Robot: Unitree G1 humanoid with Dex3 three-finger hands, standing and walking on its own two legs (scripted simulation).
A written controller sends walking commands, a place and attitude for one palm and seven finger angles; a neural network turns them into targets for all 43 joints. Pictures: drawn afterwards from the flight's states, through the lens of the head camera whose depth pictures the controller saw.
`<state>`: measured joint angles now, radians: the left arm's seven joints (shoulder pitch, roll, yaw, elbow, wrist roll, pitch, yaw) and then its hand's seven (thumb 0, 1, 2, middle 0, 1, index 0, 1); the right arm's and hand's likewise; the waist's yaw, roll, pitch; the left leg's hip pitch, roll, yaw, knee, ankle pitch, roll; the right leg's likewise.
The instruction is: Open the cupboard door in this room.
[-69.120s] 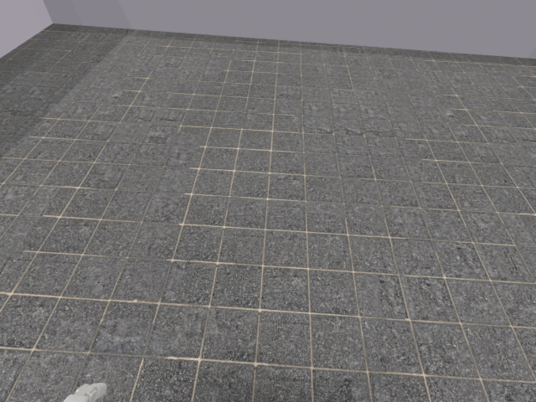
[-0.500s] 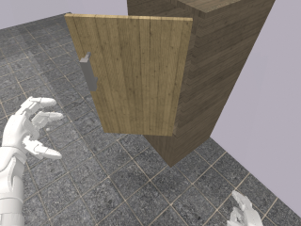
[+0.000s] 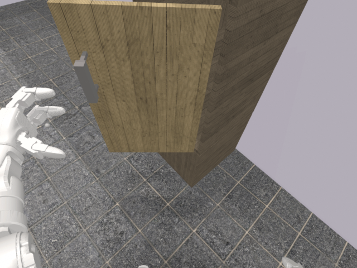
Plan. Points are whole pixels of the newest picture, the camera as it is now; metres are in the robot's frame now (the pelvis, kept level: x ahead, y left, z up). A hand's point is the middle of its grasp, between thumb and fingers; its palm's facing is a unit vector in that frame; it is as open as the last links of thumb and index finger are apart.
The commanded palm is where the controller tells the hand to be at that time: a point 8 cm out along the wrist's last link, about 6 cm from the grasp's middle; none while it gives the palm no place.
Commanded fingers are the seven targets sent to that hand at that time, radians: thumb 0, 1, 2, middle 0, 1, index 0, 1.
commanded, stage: move the hooked fingers beside the handle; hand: left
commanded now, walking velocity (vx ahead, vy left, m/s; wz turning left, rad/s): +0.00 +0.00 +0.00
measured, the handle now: (89, 78) +0.55 +0.25 +0.09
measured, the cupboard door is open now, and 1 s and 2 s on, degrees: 50 50 50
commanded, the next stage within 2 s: slide the fingers in behind the handle in 1.72 s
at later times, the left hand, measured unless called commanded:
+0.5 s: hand (53, 104) +0.45 +0.30 +0.09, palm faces +0.04 -1.00 +0.01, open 14.0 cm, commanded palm +0.43 +0.35 +0.09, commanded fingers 0.00 -0.50 0.30 -0.30 -1.20 -0.30 -1.20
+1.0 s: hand (56, 85) +0.51 +0.31 +0.10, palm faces +0.05 -1.00 +0.01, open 14.0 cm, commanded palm +0.48 +0.36 +0.09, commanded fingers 0.00 -0.50 0.30 -0.30 -1.20 -0.30 -1.20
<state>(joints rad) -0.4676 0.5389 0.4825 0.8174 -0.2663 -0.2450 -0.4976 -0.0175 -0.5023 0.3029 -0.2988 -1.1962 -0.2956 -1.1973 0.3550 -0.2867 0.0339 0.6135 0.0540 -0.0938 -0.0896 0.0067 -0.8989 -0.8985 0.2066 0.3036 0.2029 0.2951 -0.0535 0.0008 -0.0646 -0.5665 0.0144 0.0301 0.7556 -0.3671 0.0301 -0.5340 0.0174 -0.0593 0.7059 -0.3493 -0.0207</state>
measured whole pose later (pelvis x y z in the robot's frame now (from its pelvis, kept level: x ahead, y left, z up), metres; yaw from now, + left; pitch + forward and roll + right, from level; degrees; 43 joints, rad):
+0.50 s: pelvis +0.00 +0.02 -0.01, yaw +0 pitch +15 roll -3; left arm -0.77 0.64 0.47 1.11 -0.18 -0.29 -0.47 -0.02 -0.50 0.30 -0.30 -1.20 -0.30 -1.20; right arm 0.36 -0.28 0.05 0.62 0.03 -0.02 -0.08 0.00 -0.90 -0.90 0.21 0.30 0.20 0.30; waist -0.11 -0.02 -0.07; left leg -0.69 0.00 0.03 0.82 -0.38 0.05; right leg -0.65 0.01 -0.06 0.74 -0.35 0.00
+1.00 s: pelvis +0.00 +0.01 -0.02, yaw -2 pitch +20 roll -4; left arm -0.96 0.86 0.55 1.30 -0.11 -0.27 -0.51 -0.02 -0.50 0.30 -0.30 -1.20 -0.30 -1.20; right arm 0.43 -0.30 0.06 0.60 0.02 0.08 -0.07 0.00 -0.90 -0.90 0.21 0.30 0.20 0.30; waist -0.19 -0.01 -0.08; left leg -0.82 0.04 0.02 0.88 -0.41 0.04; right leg -0.76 0.04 -0.06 0.77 -0.36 -0.01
